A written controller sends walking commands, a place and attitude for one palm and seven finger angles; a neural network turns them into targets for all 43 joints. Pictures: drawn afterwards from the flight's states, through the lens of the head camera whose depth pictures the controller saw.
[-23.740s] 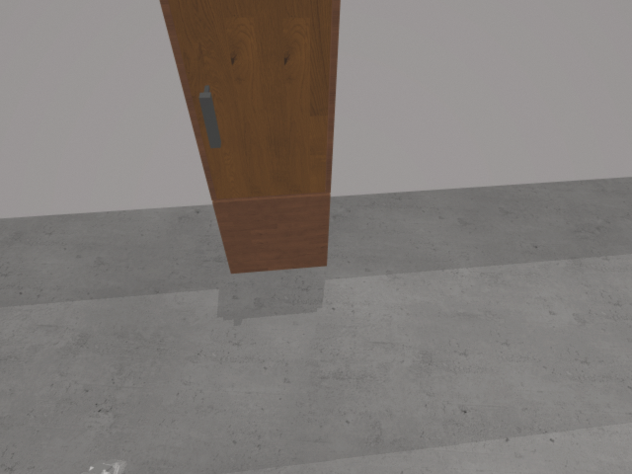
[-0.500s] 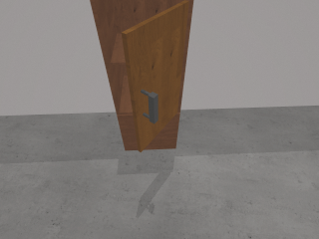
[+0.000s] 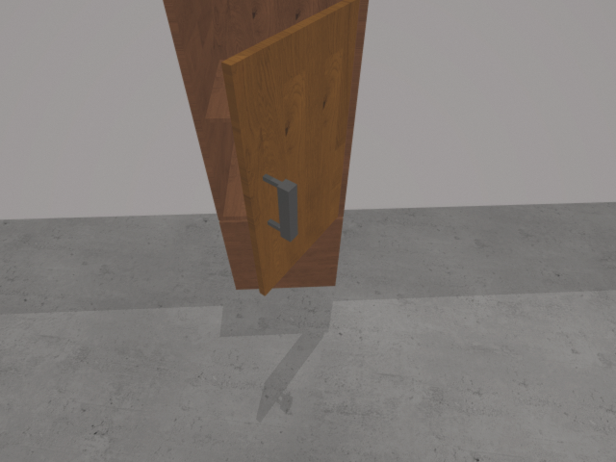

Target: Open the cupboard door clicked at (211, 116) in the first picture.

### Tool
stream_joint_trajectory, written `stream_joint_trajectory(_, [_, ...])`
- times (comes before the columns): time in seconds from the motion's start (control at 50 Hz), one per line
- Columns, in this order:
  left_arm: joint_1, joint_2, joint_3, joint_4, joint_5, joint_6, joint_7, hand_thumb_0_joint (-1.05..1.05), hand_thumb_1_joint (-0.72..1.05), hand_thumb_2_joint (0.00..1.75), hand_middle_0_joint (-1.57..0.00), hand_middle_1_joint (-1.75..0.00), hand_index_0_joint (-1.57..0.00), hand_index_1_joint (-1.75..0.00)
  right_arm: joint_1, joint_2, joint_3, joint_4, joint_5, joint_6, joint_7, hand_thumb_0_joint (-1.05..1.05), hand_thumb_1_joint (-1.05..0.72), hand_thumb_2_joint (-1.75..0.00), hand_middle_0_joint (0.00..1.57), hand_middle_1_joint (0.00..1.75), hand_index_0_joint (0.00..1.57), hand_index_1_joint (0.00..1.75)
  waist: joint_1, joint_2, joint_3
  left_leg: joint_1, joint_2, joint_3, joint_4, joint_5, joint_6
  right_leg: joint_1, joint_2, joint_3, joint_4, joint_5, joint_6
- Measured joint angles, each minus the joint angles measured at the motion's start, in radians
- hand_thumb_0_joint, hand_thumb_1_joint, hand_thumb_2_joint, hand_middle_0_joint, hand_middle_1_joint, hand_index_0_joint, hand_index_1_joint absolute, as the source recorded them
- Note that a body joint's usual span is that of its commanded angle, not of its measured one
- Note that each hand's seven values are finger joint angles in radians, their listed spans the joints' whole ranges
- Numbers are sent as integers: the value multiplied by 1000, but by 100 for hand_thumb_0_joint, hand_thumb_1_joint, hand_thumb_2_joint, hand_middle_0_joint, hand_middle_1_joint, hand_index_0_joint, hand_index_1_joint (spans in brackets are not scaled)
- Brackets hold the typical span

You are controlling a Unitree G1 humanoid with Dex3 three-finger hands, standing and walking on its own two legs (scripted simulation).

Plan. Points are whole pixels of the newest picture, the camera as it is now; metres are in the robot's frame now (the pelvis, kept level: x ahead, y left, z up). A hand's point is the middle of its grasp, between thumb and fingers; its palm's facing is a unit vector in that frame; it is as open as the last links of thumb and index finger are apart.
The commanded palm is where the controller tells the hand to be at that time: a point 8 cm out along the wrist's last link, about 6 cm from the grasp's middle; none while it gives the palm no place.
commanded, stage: look to check the result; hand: left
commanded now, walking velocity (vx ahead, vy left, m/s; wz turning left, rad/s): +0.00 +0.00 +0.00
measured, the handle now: (279, 207) +0.57 +0.09 -0.05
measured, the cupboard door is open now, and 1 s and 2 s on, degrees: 52 52 52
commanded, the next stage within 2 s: walk to a spot facing it in 0.28 s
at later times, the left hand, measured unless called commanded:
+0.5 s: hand out of the picture -0.01 +0.15 -0.18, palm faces +0.06 -0.98 -0.18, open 7.3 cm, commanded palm none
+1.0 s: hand out of the picture +0.12 +0.16 -0.17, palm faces -0.20 -0.92 -0.33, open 7.3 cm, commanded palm none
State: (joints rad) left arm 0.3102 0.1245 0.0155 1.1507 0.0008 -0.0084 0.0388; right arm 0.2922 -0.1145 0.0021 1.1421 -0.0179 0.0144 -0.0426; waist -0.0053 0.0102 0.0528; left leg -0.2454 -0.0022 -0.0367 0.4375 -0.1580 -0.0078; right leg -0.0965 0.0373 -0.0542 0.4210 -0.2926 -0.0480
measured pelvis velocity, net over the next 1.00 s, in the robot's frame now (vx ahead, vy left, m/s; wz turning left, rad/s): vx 0.00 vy -0.04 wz -0.28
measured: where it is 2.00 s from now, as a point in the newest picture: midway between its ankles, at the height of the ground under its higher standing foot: outside the picture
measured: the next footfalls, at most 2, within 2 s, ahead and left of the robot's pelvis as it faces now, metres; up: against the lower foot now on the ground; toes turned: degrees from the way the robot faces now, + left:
left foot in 1.34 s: +0.12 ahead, +0.07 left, +0.00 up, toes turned -29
right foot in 1.64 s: -0.02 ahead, -0.17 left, +0.00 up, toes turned -43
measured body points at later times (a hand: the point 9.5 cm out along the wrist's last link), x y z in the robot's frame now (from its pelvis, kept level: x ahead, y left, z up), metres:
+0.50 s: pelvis +0.02 -0.01 +0.00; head +0.03 -0.01 +0.45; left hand -0.01 +0.20 -0.16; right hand +0.01 -0.23 -0.16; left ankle +0.05 +0.12 -0.74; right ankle -0.04 -0.09 -0.74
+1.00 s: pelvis +0.00 -0.04 -0.01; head +0.05 -0.08 +0.43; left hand +0.13 +0.21 -0.14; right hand -0.01 -0.30 -0.18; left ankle +0.03 +0.11 -0.69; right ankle -0.04 -0.11 -0.74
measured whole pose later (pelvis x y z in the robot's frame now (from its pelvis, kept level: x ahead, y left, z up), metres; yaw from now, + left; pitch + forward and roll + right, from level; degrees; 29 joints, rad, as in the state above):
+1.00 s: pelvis +0.00 -0.04 -0.01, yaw -16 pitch +1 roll +1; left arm 0.19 0.23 0.09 0.95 0.02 0.02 0.01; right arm 0.16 -0.22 -0.07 0.98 -0.02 0.07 -0.03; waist 0.02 0.04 0.13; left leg -0.45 0.08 0.04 0.99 -0.48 -0.05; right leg -0.29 0.04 0.00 0.64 -0.37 -0.07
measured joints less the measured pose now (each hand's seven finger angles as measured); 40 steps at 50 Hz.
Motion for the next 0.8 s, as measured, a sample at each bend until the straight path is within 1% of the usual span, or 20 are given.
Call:
stream_joint_trajectory(0.42, [-1, -4, -5, 1, -1, -4, 0, 0, 91, 90, -20, -29, -20, -30, -25, -15, 2, 7, 1, -1, -4, 0, -91, -90, 20, 30, 20, 30, 7, -9, 6, 22, 7, -3, -10, -16, -12, 27, 8, -1, -22, -10, -12])
stream_joint_trajectory(0.52, [0, -7, 7, -13, 3, 5, -2, 0, 91, 90, -20, -29, -20, -30, -36, -19, -9, 1, 1, 9, -10, 0, -91, -90, 20, 30, 20, 30, 16, -5, 7, 12, 23, 14, 19, -37, -17, 15, 21, 18, -5, -16, -16])
stream_joint_trajectory(0.64, [-3, 8, 39, -39, 11, 38, -14, 0, 91, 90, -20, -29, -20, -30, -55, -30, -36, -42, -1, 25, -14, 0, -91, -90, 20, 30, 20, 30, 13, -10, 17, -25, 54, 60, 104, -93, -20, -37, 44, 65, 73, -47, -21])
stream_joint_trajectory(0.72, [-25, 34, 57, -64, 13, 53, -24, 0, 91, 90, -20, -29, -20, -30, -60, -38, -45, -77, -4, 18, -18, 0, -91, -90, 20, 30, 20, 30, 16, -26, 22, -39, 63, 105, 123, -109, -16, -91, 45, 103, 142, -66, -13])
stream_joint_trajectory(0.74, [-35, 42, 61, -74, 13, 56, -27, 0, 91, 90, -20, -29, -20, -30, -63, -40, -47, -88, -6, 14, -18, 0, -91, -90, 20, 30, 20, 30, 19, -28, 25, -43, 66, 121, 123, -110, -13, -123, 40, 97, 196, -87, -6])
stream_joint_trajectory(0.76, [-47, 49, 66, -84, 14, 60, -30, 0, 91, 90, -20, -29, -20, -30, -66, -43, -48, -98, -8, 9, -18, 0, -91, -90, 20, 30, 20, 30, 22, -28, 31, -44, 71, 137, 121, -109, -12, -160, 33, 84, 271, -133, 2])
stream_joint_trajectory(0.8, [-73, 64, 74, -107, 16, 66, -37, 0, 91, 90, -20, -29, -20, -30, -71, -52, -49, -118, -13, 4, -16, 0, -90, -90, 20, 30, 20, 30, 22, -20, 43, -41, 83, 161, 111, -102, -15, -219, 14, 57, 397, -204, 11])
